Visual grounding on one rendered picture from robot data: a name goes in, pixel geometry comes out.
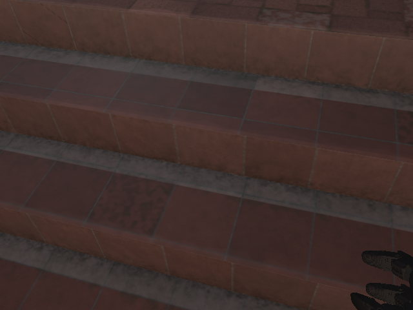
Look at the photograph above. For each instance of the robot right hand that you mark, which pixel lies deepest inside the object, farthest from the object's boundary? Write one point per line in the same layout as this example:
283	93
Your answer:
401	265

